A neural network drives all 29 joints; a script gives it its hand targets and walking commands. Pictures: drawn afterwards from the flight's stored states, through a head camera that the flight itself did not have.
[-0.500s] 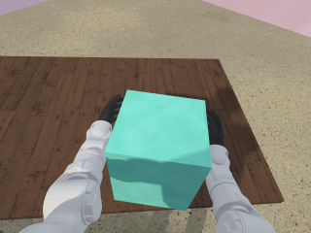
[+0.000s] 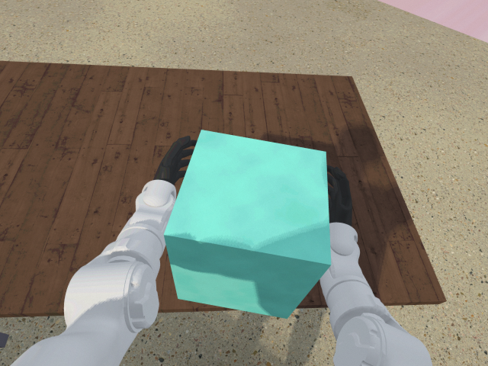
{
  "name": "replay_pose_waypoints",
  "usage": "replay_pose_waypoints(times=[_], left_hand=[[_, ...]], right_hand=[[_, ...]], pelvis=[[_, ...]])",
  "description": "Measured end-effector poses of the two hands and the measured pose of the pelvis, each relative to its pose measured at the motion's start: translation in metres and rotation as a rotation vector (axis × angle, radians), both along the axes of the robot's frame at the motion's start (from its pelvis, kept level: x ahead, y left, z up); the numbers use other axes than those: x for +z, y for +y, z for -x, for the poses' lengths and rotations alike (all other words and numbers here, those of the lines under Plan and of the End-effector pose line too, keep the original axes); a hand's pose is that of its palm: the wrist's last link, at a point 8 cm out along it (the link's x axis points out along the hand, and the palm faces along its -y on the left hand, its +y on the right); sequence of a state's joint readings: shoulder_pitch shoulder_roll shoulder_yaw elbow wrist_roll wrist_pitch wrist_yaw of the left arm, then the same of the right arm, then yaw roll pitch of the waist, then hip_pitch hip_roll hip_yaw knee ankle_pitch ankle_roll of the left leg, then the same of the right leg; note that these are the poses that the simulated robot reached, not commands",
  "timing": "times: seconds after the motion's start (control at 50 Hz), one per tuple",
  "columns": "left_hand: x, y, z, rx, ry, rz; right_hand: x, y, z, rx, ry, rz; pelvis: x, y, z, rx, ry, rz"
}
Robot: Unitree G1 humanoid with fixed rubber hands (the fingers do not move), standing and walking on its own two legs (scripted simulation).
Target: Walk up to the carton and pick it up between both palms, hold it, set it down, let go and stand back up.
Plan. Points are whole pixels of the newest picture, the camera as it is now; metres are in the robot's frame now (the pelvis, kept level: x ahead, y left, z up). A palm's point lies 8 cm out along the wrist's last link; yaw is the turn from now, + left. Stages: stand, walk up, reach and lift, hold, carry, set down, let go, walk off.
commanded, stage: set down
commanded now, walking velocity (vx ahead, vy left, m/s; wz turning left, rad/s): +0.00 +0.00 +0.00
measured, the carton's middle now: (246, 230) +0.35 -0.03 -0.01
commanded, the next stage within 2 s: none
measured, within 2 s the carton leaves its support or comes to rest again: rests again in 0.44 s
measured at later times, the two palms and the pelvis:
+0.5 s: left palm (169, 169) +0.46 +0.10 +0.04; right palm (334, 207) +0.37 -0.18 +0.02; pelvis +0.00 +0.01 -0.01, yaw -3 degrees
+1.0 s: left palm (164, 184) +0.44 +0.12 +0.01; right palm (344, 218) +0.35 -0.20 +0.01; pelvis -0.02 +0.01 -0.03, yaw -3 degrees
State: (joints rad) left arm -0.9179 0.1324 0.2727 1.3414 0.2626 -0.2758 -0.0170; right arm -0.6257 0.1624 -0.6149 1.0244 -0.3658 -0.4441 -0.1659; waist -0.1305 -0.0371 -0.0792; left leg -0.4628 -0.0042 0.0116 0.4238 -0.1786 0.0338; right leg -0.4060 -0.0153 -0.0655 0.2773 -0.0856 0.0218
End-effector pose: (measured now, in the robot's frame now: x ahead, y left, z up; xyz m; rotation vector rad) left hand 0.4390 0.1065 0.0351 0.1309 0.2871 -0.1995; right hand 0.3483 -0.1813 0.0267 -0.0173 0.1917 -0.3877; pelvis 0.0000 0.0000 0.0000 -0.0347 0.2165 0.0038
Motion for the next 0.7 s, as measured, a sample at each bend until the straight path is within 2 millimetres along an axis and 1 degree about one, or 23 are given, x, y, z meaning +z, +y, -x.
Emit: replay_pose_waypoints(times=[0.14,0.26,0.44,0.56,0.7], left_hand=[[-0.002,0.001,0.000,-0.003,-0.002,0.000],[-0.003,0.002,-0.001,0.005,-0.002,-0.001],[0.000,-0.001,-0.012,0.012,-0.006,-0.022],[0.003,-0.001,-0.023,0.037,-0.037,0.004],[-0.007,0.005,-0.026,0.058,-0.010,0.039]], right_hand=[[-0.001,0.001,0.000,-0.006,-0.007,-0.010],[-0.002,0.001,-0.003,-0.004,-0.007,-0.015],[-0.007,-0.002,-0.017,0.013,0.040,-0.028],[-0.012,-0.004,-0.024,0.005,0.042,-0.043],[-0.018,-0.003,-0.026,-0.009,0.063,-0.041]], pelvis=[[-0.001,0.005,0.002,-0.014,0.006,-0.001],[-0.002,0.008,0.000,-0.025,0.015,0.000],[-0.006,0.010,-0.002,-0.040,0.028,0.006],[-0.011,0.009,-0.005,-0.048,0.085,0.012],[-0.016,0.007,-0.006,-0.043,0.108,0.018]])
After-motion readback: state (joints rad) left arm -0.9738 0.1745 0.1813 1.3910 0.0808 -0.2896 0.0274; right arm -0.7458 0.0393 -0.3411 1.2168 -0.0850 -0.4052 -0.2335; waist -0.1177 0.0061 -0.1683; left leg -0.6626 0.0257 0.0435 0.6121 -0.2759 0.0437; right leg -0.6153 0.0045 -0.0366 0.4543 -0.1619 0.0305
